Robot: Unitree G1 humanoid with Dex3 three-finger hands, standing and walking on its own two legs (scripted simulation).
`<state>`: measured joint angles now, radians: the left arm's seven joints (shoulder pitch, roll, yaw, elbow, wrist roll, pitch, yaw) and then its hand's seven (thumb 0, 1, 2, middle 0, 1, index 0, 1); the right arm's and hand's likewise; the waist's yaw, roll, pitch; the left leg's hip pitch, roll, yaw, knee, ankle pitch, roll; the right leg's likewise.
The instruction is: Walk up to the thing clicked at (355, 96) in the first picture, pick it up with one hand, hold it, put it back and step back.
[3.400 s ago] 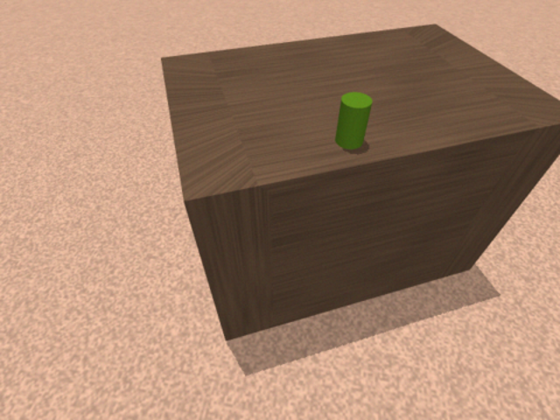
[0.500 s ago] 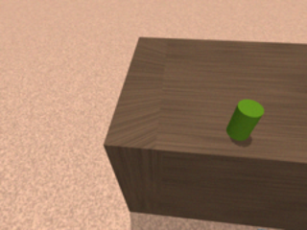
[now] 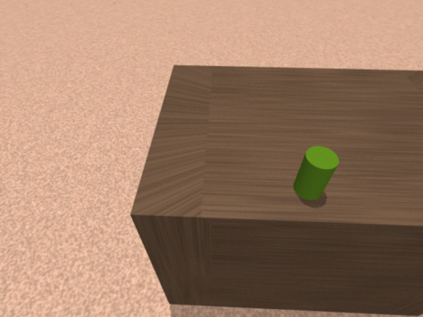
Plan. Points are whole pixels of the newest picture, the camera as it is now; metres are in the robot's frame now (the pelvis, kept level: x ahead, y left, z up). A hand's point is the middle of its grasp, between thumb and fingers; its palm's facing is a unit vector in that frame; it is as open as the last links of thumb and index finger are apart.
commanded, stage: walk up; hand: right
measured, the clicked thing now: (314, 173) +0.43 -0.22 +0.03
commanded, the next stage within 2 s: stand in 0.40 s
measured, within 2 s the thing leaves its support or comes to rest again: neither
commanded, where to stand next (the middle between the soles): +0.04 +0.01 m, yaw -1 degrees
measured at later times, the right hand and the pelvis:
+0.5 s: hand out of the picture +0.08 -0.25 -0.15, palm faces +0.03 +0.94 -0.33, open 7.4 cm; pelvis +0.01 +0.00 +0.00, yaw -1 degrees
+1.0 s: hand out of the picture +0.09 -0.27 -0.15, palm faces +0.00 +0.94 -0.34, open 7.4 cm; pelvis +0.00 -0.01 +0.01, yaw +0 degrees
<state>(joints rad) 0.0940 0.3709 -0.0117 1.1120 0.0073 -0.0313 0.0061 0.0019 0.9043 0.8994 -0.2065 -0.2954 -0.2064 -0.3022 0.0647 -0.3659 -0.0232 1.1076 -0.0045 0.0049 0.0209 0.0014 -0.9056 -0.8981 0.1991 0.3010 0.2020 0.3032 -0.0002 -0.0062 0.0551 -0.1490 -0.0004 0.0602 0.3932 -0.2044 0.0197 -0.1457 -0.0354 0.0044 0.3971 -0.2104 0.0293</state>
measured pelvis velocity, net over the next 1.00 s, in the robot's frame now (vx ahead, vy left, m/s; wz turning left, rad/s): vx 0.00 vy -0.01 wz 0.00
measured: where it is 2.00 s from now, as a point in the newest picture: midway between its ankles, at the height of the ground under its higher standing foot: outside the picture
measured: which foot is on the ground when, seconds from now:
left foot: down 0.00-1.00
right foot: down 0.00-1.00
